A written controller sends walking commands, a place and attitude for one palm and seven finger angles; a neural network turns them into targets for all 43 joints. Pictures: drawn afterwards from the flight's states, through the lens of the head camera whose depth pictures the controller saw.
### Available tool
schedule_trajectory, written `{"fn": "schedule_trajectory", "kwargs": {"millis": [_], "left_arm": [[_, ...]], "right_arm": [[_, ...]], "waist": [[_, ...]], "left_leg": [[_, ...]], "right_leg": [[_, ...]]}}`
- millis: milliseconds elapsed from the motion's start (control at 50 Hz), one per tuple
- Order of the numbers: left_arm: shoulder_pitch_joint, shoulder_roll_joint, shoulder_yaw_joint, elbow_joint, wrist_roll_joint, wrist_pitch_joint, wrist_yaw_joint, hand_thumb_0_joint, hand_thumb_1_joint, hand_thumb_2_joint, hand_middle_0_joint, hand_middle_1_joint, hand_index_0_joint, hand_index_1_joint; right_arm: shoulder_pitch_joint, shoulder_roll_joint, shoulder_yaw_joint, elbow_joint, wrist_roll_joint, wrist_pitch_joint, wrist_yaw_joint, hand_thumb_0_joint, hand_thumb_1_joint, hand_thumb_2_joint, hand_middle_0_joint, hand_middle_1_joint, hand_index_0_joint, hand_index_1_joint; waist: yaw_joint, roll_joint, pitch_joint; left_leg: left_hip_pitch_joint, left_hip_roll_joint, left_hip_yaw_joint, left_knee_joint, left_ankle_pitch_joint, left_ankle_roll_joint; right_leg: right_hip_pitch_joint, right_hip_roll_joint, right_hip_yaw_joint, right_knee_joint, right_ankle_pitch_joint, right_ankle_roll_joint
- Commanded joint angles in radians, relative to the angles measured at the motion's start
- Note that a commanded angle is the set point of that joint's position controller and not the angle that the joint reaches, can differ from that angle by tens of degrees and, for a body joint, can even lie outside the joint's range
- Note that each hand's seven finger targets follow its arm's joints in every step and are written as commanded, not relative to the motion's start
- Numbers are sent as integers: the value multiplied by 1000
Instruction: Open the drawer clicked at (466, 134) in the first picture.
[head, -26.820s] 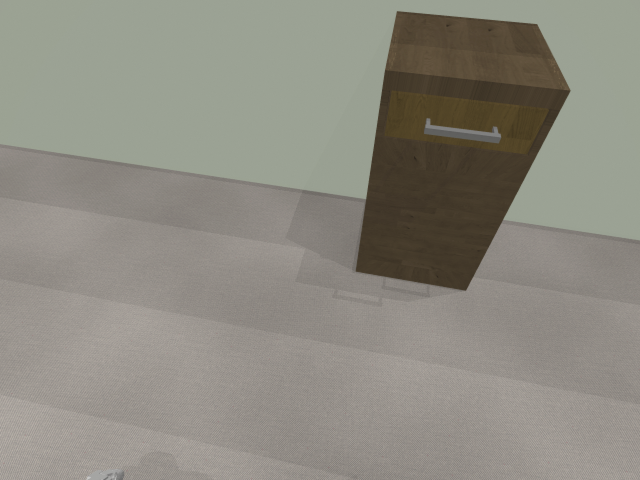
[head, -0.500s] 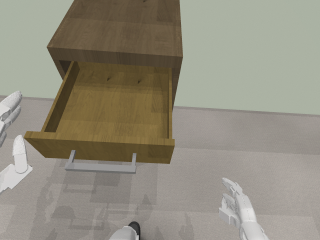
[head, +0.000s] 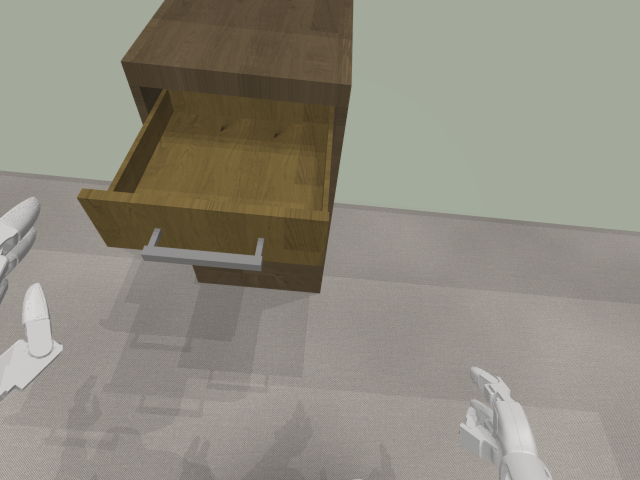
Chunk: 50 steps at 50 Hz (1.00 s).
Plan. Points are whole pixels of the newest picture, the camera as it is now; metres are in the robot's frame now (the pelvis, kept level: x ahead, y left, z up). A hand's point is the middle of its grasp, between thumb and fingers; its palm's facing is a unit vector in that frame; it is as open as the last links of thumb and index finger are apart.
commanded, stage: stop stepping back and stand still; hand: left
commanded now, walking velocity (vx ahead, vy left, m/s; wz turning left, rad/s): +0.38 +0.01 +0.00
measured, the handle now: (206, 248) +0.46 +0.20 -0.06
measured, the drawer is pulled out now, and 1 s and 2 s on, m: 0.30 0.30 0.30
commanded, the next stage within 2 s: let the arm hang, fingers relaxed in 0.72 s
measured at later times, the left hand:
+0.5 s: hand out of the picture +0.11 +0.24 +0.18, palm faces +0.36 -0.80 -0.48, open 7.4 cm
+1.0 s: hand out of the picture +0.10 +0.20 -0.09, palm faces +0.13 -0.93 -0.34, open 7.4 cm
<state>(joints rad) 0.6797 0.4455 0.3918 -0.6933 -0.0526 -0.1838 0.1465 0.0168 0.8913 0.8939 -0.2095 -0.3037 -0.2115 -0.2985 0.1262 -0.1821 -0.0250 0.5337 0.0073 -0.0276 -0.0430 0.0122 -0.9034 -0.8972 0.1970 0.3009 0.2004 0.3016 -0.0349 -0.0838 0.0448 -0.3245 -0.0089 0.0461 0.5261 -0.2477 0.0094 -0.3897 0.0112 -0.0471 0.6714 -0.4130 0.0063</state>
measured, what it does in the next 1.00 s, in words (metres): steps on the spot: left foot, then right foot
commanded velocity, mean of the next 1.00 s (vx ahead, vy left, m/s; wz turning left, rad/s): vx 0.11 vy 0.00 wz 0.00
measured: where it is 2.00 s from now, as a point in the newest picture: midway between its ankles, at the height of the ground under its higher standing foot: outside the picture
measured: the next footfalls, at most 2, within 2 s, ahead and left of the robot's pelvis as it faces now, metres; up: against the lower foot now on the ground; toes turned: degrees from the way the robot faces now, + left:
left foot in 0.32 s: -0.01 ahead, +0.10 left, +0.00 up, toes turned +2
right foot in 0.58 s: -0.03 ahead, -0.12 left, +0.00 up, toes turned +4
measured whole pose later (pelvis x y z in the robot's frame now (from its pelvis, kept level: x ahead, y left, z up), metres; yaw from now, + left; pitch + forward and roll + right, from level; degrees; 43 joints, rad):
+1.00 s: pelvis -0.08 -0.03 -0.01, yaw +3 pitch +0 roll +2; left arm 0.24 0.24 0.10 0.43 0.04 0.04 0.03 0.00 0.91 0.90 -0.19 -0.30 -0.20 -0.30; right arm 0.15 -0.22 -0.01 0.78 -0.03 -0.02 0.01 0.01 -0.90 -0.90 0.20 0.30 0.20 0.30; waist -0.03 0.00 0.02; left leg -0.34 -0.03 -0.01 0.62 -0.28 0.00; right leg -0.31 0.00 0.01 0.68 -0.36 -0.02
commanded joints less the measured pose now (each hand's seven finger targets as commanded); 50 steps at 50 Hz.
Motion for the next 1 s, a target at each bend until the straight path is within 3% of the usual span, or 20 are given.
{"fn": "schedule_trajectory", "kwargs": {"millis": [0,40,100,140,220,260,300,320,380,520,580,600,640,720,780,800,840,900,940,980], "left_arm": [[62,96,144,-169,-18,-59,31,0,900,900,-200,-300,-200,-300],[24,91,132,-84,-14,-58,27,0,900,900,-200,-300,-200,-300],[-22,70,62,-39,-2,-31,21,0,900,900,-200,-300,-200,-300],[-99,73,49,-23,2,-32,18,0,900,900,-200,-300,-200,-300],[-131,79,30,-68,39,-43,36,0,900,900,-200,-300,-200,-300],[-116,105,47,-147,37,-59,46,0,900,900,-200,-300,-200,-300],[-130,101,60,-232,35,-87,53,0,900,900,-200,-300,-200,-300],[-107,117,79,-229,44,-86,54,0,900,900,-200,-300,-200,-300],[-8,112,106,-171,31,-76,44,0,900,900,-200,-300,-200,-300],[-57,74,84,-25,20,-70,25,0,900,900,-200,-300,-200,-300],[-94,88,79,-38,13,-66,25,0,900,900,-200,-300,-200,-300],[-74,64,58,-45,8,-65,25,0,900,900,-200,-300,-200,-300],[-67,85,72,-93,12,-74,29,0,900,900,-200,-300,-200,-300],[-39,96,73,-165,16,-77,53,0,900,900,-200,-300,-200,-300],[-34,103,84,-206,5,-85,53,0,900,900,-200,-300,-200,-300],[-169,-167,-311,697,124,111,-94,0,900,900,-200,-300,-200,-300],[-210,-193,-302,768,93,193,-121,0,900,900,-200,-300,-200,-300],[-289,-185,-319,943,91,179,-129,0,900,900,-200,-300,-200,-300],[-281,-112,-304,1113,91,177,-127,0,900,900,-200,-300,-200,-300],[-357,-60,-308,1244,82,178,-127,0,900,900,-200,-300,-200,-300]], "right_arm": [[-13,-135,-21,-121,15,-76,4,0,-900,-900,200,300,200,300],[-17,-143,-19,-119,25,-75,1,0,-900,-900,200,300,200,300],[12,-147,-33,-116,16,-53,-4,0,-900,-900,200,300,200,300],[11,-138,-22,-82,5,-60,0,0,-900,-900,200,300,200,300],[-3,-122,-5,-80,-6,-84,-20,0,-900,-900,200,300,200,300],[7,-134,-10,-82,-7,-113,-28,0,-900,-900,200,300,200,300],[23,-166,-24,-93,-23,-135,-25,0,-900,-900,200,300,200,300],[25,-133,-25,-84,-18,-143,-17,0,-900,-900,200,300,200,300],[26,-109,-20,-52,-4,-155,5,0,-900,-900,200,300,200,300],[17,-147,-23,-57,4,-116,-5,0,-900,-900,200,300,200,300],[32,-138,-41,-62,17,-106,1,0,-900,-900,200,300,200,300],[32,-145,-56,-67,18,-97,8,0,-900,-900,200,300,200,300],[13,-129,-37,-64,6,-87,13,0,-900,-900,200,300,200,300],[-4,-112,-12,-75,-2,-86,-7,0,-900,-900,200,300,200,300],[-18,-154,-24,-96,-2,-99,-16,0,-900,-900,200,300,200,300],[18,-240,-66,164,-18,-125,70,0,-900,-900,200,300,200,300],[98,-162,-40,136,-36,-52,49,0,-900,-900,200,300,200,300],[88,-178,-26,131,-49,-26,38,0,-900,-900,200,300,200,300],[61,-149,-22,155,-25,-10,33,0,-900,-900,200,300,200,300],[65,-113,-18,193,-23,16,34,0,-900,-900,200,300,200,300]], "waist": [[18,228,-138],[11,113,-109],[0,-108,-23],[-21,-86,-48],[7,-75,-78],[3,57,-92],[17,398,-80],[10,403,-83],[15,242,-11],[14,160,-32],[7,-144,-86],[14,-143,-61],[-1,-28,-65],[8,65,-61],[34,243,-75],[-43,257,-13],[-15,191,-104],[32,21,-175],[55,-32,-178],[36,-44,-88]], "left_leg": [[-57,201,-154,-115,143,79],[-200,122,-104,-96,-299,45],[-96,-38,-24,442,-225,12],[-105,-2,-72,528,-154,10],[57,-2,6,163,-186,48],[151,9,6,-135,-157,61],[159,226,-319,-349,-229,145],[118,300,-377,-334,-162,192],[50,287,-335,-278,-58,196],[-153,181,-155,-137,-219,100],[-211,5,-27,274,-238,23],[-204,4,-51,398,-210,15],[-156,41,-87,352,-156,10],[119,28,-34,-81,-14,23],[117,206,-260,-182,160,87],[-13,204,-279,-57,337,99],[21,261,-319,-78,409,165],[161,216,-264,9,705,150],[22,75,-127,72,374,51],[1,3,-60,74,36,1]], "right_leg": [[245,-24,7,-171,111,20],[339,-63,54,-258,54,6],[-76,-307,476,-551,-398,-121],[-95,-317,381,-500,-296,-139],[-101,-257,249,-460,-286,-120],[-43,-201,204,-352,-237,-100],[-47,14,20,80,-93,-27],[-101,42,-17,311,-90,-2],[-186,-30,70,415,-8,-7],[303,-3,-43,-224,88,-10],[285,-280,431,-456,-121,-148],[239,-332,488,-502,-111,-173],[206,-322,368,-433,102,-206],[113,-199,175,-350,64,-115],[139,-35,49,-160,156,-15],[4,-60,-9,103,232,-20],[-39,-26,59,198,-120,-16],[42,-22,52,5,39,-15],[290,-95,159,-162,495,-36],[232,-194,263,-234,589,-98]]}}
